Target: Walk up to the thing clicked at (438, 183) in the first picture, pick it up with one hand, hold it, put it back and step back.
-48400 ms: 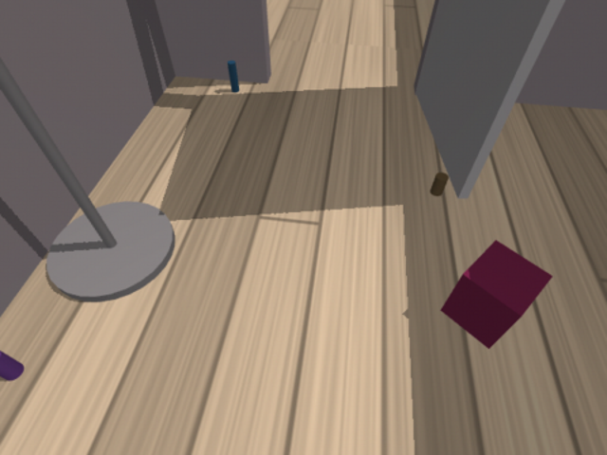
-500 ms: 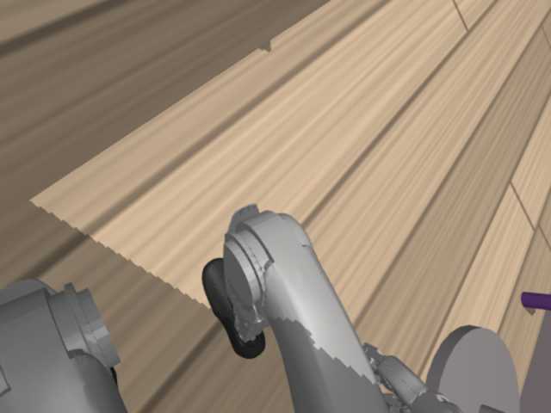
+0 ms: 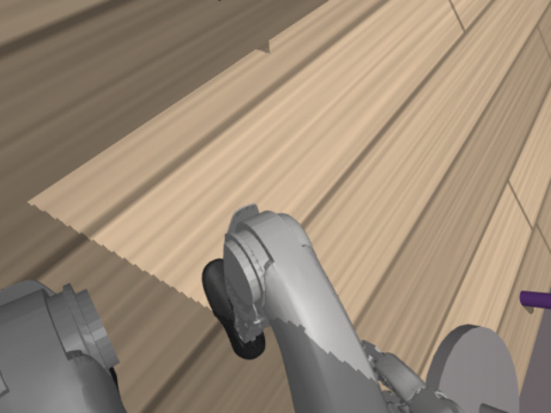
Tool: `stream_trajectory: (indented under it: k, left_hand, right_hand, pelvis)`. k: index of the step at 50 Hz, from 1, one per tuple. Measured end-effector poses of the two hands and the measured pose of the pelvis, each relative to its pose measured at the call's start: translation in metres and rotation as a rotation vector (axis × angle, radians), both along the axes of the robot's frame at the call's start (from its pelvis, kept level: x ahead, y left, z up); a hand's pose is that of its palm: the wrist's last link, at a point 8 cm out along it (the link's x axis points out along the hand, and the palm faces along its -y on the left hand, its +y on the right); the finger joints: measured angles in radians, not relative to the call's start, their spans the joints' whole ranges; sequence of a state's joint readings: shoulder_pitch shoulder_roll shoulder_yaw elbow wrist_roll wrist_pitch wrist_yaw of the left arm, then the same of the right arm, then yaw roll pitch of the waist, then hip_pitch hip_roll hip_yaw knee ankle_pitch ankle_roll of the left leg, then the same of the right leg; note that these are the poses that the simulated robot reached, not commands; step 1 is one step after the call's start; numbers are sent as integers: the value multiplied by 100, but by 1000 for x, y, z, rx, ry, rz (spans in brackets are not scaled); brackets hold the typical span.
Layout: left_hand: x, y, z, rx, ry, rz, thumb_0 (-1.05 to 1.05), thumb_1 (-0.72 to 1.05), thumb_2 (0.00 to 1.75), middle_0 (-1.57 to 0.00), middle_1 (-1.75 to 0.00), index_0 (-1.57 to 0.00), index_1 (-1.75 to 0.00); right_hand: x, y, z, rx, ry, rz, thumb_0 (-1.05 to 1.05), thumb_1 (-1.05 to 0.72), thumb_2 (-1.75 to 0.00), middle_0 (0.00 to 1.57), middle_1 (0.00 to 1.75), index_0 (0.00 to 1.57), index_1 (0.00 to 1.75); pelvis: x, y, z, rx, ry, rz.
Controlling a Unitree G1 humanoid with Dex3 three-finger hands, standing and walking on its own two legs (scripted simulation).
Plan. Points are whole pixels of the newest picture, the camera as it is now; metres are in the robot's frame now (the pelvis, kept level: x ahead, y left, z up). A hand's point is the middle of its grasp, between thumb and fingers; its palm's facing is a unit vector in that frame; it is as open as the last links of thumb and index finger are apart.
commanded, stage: settle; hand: left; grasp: from above
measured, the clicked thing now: out of the picture +0.49 +0.36 -0.26
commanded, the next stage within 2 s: lift in 0.88 s
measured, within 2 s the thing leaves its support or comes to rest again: leaves its support in 0.24 s
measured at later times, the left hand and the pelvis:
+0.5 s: hand out of the picture +0.48 +0.38 -0.17, palm faces -0.38 -0.11 -0.92, open 8.6 cm; pelvis +0.00 +0.00 +0.02, yaw +2 degrees
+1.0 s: hand out of the picture +0.47 +0.38 -0.11, palm faces -0.42 -0.12 -0.90, open 8.5 cm; pelvis +0.00 -0.01 +0.04, yaw +5 degrees
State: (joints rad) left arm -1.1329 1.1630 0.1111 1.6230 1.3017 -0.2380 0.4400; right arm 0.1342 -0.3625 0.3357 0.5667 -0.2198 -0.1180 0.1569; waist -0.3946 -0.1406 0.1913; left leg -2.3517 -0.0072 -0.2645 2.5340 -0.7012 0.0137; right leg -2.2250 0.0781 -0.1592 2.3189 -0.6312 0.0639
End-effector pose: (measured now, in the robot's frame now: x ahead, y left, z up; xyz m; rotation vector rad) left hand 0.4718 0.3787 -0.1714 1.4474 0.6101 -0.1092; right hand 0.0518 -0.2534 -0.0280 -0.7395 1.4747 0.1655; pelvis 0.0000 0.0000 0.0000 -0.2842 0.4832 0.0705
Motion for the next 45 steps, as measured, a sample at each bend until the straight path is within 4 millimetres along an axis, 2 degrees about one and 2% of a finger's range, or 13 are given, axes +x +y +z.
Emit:
stream_trajectory:
  k: [8,15,25,33,39,45]
  left_hand:
    - [3,1,2,4,-4,-9,0,12,65,-72,-89,-63,-84]
    - [8,3,16,14,-33,-4,2,17,61,-77,-88,-64,-78]
    - [8,4,58,30,-50,-18,6,22,53,-88,-84,-67,-70]
    - [1,11,91,41,5,-1,8,25,50,-94,-80,-68,-66]
    - [-4,7,102,19,36,-18,8,25,50,-97,-79,-68,-66]
    - [-3,1,109,6,19,-42,8,24,50,-98,-79,-68,-66]
  right_hand:
    - [-3,0,2,0,16,-10,0,-92,-90,20,30,20,30]
    - [0,-4,4,2,14,-21,0,-92,-90,20,30,20,30]
    - [24,-8,3,22,-43,-55,0,-91,-90,20,30,20,30]
    - [44,-8,-4,48,-99,-80,0,-91,-90,20,30,20,30]
    - [45,-8,-5,50,-91,-95,0,-92,-90,20,30,20,30]
    - [36,-12,-2,28,-73,-114,0,-92,-90,20,30,20,30]
  pelvis:
    - [1,0,2,-3,11,0]
    - [2,-1,5,1,27,4]
    - [5,-1,16,13,80,20]
    - [3,0,26,31,102,38]
    - [0,-2,33,43,110,50]
    - [-2,-4,36,50,110,55]
